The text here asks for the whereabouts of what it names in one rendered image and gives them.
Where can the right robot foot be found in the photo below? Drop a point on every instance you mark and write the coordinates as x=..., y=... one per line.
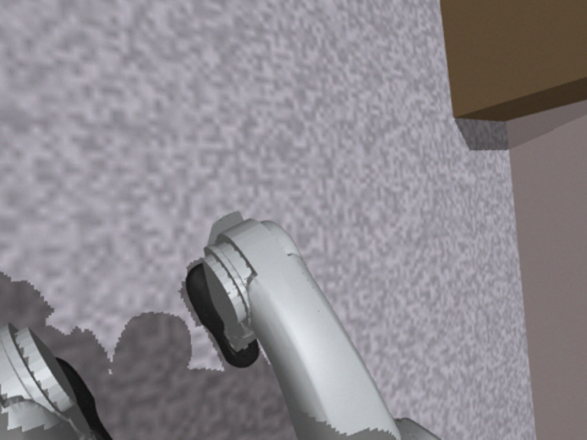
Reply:
x=200, y=298

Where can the right robot hand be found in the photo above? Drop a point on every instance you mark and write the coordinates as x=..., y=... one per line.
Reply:
x=410, y=430

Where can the left robot foot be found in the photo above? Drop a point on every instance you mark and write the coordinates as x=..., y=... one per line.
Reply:
x=85, y=401

